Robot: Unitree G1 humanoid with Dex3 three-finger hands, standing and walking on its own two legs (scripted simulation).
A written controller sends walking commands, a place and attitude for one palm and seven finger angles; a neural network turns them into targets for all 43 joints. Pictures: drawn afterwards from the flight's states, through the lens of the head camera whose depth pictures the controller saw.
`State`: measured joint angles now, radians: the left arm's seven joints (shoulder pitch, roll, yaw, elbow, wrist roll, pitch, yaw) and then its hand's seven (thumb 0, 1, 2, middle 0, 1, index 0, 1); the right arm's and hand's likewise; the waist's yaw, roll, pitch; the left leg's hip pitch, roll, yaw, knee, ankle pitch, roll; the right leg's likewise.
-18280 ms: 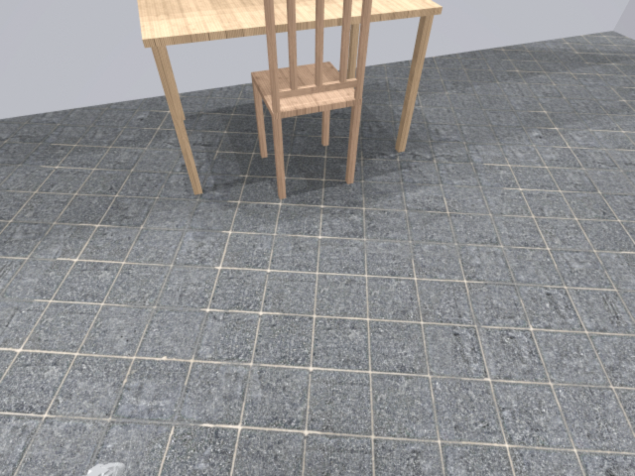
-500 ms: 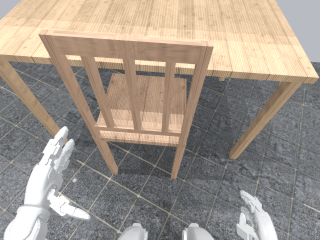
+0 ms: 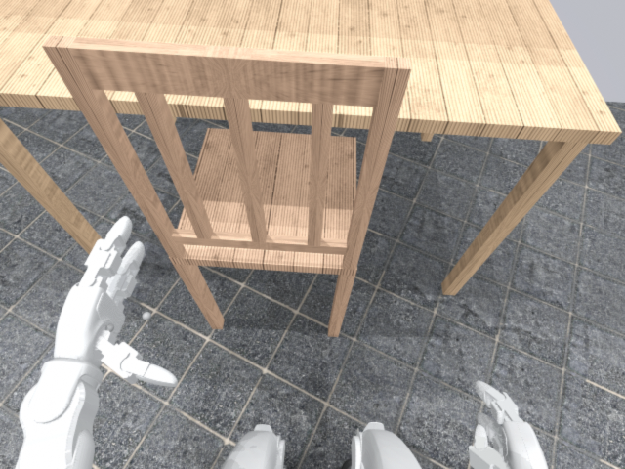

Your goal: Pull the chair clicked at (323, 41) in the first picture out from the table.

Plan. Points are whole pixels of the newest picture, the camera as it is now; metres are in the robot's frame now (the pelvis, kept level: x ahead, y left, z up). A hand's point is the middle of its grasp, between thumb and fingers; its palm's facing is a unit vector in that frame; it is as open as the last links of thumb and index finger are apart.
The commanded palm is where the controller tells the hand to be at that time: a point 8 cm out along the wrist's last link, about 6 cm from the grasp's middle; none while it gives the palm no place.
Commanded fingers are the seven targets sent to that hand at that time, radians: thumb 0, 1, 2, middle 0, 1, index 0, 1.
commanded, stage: aim the fingers beside a spindle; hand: left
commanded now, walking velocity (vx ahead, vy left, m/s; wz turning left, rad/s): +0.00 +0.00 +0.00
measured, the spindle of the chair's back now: (250, 182) +0.51 +0.12 +0.01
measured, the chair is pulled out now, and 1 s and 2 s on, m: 0.00 0.00 0.00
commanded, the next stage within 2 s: push the fingers through the gap in 1.54 s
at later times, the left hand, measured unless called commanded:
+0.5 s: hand (164, 288) +0.33 +0.20 +0.01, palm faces -0.04 -1.00 -0.05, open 16.9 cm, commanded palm +0.32 +0.26 +0.01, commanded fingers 0.00 -0.50 0.30 -0.06 -0.08 -0.06 -0.08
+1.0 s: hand (186, 261) +0.38 +0.19 -0.01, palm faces -0.04 -1.00 -0.05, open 16.9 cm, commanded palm +0.36 +0.24 -0.01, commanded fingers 0.00 -0.50 0.30 -0.06 -0.08 -0.06 -0.08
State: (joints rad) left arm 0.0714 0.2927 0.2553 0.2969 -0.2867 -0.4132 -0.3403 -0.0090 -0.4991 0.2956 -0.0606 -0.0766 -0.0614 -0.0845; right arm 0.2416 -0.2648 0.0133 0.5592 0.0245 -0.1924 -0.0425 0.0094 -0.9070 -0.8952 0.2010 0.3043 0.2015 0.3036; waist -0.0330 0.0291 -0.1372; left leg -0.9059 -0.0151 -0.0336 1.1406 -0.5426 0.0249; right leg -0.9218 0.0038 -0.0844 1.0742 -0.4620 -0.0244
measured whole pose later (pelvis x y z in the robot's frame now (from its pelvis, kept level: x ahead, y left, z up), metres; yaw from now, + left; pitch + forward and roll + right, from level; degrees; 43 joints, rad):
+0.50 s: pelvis +0.00 +0.01 -0.01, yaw -1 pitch +20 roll -2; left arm -0.12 0.29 0.25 0.45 -0.24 -0.44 -0.30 -0.01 -0.50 0.30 -0.06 -0.08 -0.06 -0.08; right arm 0.23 -0.26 0.02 0.57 0.01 -0.14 -0.03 0.01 -0.91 -0.90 0.20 0.30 0.20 0.30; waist -0.04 0.03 -0.14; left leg -0.99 -0.02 -0.02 1.20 -0.56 0.04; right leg -1.01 0.00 -0.07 1.13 -0.47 -0.01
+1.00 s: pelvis -0.01 +0.01 -0.02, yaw -1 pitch +23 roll -3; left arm -0.33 0.31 0.27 0.64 -0.19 -0.47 -0.26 -0.01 -0.50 0.30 -0.06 -0.08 -0.06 -0.08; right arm 0.25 -0.26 0.01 0.59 0.00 -0.08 -0.01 0.01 -0.91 -0.89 0.20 0.30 0.20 0.30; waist -0.07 0.03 -0.15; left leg -1.09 -0.02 -0.01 1.25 -0.57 0.04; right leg -1.11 0.00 -0.06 1.18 -0.48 -0.01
